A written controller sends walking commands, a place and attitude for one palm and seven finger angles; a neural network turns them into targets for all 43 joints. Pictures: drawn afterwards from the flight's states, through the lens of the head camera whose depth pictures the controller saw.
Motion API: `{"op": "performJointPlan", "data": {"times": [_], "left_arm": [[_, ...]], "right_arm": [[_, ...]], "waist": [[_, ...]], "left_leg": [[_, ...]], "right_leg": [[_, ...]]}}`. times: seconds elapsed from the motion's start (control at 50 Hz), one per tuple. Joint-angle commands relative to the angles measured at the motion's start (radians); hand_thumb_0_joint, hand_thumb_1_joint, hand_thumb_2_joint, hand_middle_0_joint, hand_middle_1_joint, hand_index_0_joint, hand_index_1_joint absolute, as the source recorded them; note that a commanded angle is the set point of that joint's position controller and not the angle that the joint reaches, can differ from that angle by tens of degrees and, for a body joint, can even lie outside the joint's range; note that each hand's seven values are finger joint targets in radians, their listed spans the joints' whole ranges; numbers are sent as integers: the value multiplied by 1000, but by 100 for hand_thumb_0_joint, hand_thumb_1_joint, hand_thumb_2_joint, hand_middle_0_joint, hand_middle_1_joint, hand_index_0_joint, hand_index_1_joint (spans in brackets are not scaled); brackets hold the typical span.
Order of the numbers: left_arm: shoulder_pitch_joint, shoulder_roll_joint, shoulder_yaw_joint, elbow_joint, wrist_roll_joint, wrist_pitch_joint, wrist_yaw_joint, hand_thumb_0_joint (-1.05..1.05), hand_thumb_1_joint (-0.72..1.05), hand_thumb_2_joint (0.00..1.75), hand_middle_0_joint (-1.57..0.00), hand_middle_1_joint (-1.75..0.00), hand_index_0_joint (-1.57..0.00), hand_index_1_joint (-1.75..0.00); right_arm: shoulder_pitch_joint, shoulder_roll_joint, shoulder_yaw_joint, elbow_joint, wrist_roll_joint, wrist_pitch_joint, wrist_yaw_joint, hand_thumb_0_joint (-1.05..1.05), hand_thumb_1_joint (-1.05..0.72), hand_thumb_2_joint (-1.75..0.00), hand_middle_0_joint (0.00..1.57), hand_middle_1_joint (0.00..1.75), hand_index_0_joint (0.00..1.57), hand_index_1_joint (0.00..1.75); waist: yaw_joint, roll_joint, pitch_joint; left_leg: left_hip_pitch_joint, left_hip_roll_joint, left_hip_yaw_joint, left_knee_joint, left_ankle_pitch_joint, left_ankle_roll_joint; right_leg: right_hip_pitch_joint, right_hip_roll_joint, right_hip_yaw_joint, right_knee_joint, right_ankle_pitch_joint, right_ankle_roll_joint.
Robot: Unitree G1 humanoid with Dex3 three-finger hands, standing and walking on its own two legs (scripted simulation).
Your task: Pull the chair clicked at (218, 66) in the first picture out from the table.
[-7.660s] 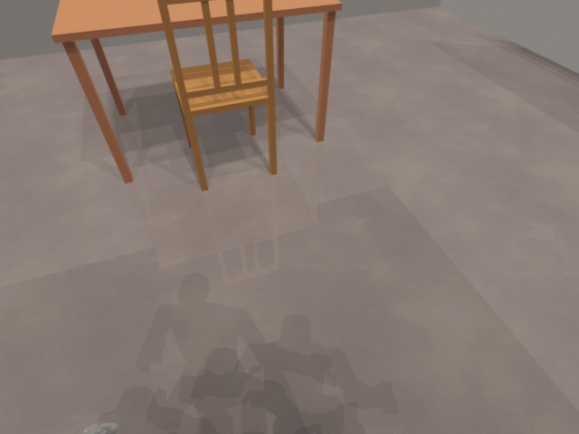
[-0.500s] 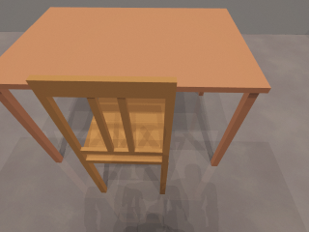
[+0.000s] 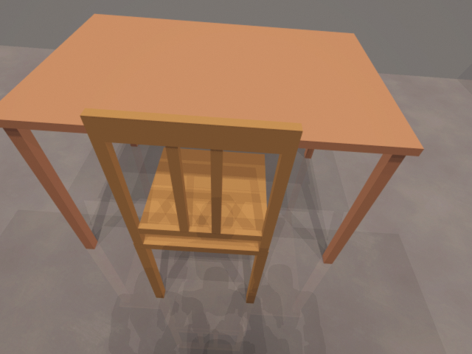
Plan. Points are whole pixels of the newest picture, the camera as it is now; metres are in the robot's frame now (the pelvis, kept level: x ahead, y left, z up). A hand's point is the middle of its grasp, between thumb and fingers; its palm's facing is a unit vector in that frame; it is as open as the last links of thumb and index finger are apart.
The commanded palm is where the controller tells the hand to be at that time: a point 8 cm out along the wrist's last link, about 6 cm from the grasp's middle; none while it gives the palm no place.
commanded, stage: look again from close up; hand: left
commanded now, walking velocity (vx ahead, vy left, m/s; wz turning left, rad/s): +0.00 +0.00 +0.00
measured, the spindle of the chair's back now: (179, 193) +0.48 +0.16 -0.07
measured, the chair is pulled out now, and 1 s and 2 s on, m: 0.00 0.00 0.00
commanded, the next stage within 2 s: none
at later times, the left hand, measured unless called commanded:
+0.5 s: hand out of the picture -0.04 +0.17 -0.18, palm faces +0.01 -0.99 -0.15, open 7.3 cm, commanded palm none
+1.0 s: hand out of the picture -0.03 +0.16 -0.18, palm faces +0.00 -0.99 -0.15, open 7.3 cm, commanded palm none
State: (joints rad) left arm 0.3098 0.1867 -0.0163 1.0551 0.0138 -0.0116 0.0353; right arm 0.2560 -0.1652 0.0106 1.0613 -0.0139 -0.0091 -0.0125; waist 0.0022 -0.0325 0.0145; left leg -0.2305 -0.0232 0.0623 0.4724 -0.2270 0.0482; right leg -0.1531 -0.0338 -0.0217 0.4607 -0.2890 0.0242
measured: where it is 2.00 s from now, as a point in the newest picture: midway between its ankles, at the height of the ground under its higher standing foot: outside the picture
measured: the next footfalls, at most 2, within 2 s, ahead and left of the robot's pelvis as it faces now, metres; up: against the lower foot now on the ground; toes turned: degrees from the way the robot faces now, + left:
none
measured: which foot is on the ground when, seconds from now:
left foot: down 0.00-1.00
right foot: down 0.00-1.00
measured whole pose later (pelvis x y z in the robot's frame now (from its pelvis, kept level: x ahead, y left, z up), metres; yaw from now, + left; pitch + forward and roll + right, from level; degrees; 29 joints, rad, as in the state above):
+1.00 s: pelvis -0.01 +0.00 +0.00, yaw -1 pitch -1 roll +0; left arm 0.35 0.14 -0.03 1.10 0.01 -0.02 0.04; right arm 0.28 -0.14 0.01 1.13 0.00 -0.01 -0.01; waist 0.00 -0.03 0.02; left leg -0.21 -0.03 0.08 0.42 -0.19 0.05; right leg -0.15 -0.04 -0.01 0.43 -0.26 0.03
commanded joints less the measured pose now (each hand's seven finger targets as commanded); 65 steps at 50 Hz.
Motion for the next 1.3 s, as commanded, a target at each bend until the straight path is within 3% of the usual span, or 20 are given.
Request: {"op": "performJointPlan", "data": {"times": [0.0, 0.32, 0.7, 0.74, 0.96, 1.1, 1.28], "left_arm": [[82, 71, 16, -24, 3, -9, 8, 0, 90, 90, -20, -30, -20, -30], [129, 48, 11, 15, 4, -10, 11, 0, 90, 90, -20, -30, -20, -30], [149, 30, 11, 26, 4, -15, 14, 0, 90, 90, -20, -30, -20, -30], [146, 32, 9, 26, 4, -15, 14, 0, 90, 90, -20, -30, -20, -30], [138, 31, 10, 21, 3, -13, 14, 0, 90, 90, -20, -30, -20, -30], [145, 29, 11, 20, 2, -18, 14, 0, 90, 90, -20, -30, -20, -30], [147, 29, 9, 23, 1, -18, 14, 0, 90, 90, -20, -30, -20, -30]], "right_arm": [[42, -123, -24, -30, 6, -24, -5, 0, -90, -90, 20, 30, 20, 30], [63, -97, -23, 19, 13, -19, -4, 0, -90, -90, 20, 30, 20, 30], [73, -78, -22, 39, 13, -20, -6, 0, -90, -90, 20, 30, 20, 30], [68, -77, -22, 39, 15, -19, -6, 0, -90, -90, 20, 30, 20, 30], [72, -74, -21, 42, 14, -15, -7, 0, -90, -90, 20, 30, 20, 30], [78, -68, -20, 49, 15, -21, -8, 0, -90, -90, 20, 30, 20, 30], [77, -61, -19, 57, 15, -19, -9, 0, -90, -90, 20, 30, 20, 30]], "waist": [[0, 52, 31], [3, 30, 77], [0, 36, 57], [0, 14, 72], [-3, 32, 92], [0, 13, 48], [0, 25, 71]], "left_leg": [[30, 126, -151, -139, 83, -2], [20, 117, -150, -185, -11, -1], [55, 114, -130, -166, 39, -5], [49, 111, -122, -159, 39, -6], [36, 111, -123, -172, -7, -11], [68, 113, -115, -149, 76, -9], [63, 112, -110, -151, 69, -12]], "right_leg": [[-44, -61, 52, -71, 105, -42], [-60, -66, 48, -99, 77, -39], [-72, -72, 59, -104, 109, -40], [-80, -72, 67, -110, 108, -41], [-98, -66, 74, -115, 70, -45], [-75, -70, 75, -109, 132, -43], [-85, -70, 80, -122, 116, -46]]}}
